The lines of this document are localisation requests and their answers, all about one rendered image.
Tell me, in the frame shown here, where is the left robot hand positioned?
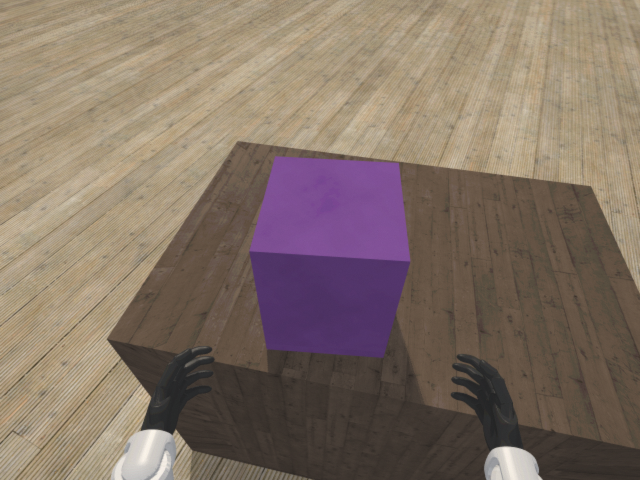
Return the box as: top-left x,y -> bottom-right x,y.
141,346 -> 215,435

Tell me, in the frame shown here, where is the right robot hand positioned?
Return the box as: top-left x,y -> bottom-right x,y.
451,354 -> 524,451

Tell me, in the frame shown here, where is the right robot forearm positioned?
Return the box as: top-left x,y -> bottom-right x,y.
484,446 -> 543,480

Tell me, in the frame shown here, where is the carton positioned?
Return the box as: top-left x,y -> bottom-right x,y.
249,156 -> 410,358

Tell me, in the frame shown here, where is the left robot forearm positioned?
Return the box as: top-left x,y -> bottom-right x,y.
111,429 -> 176,480

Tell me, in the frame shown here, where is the pedestal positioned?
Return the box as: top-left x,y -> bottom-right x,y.
107,141 -> 640,480

